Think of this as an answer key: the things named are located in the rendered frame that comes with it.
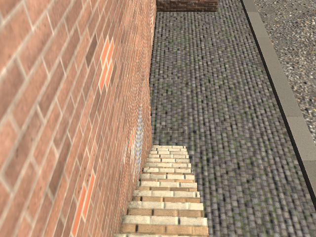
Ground stairs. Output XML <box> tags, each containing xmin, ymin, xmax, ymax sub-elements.
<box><xmin>114</xmin><ymin>145</ymin><xmax>209</xmax><ymax>237</ymax></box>

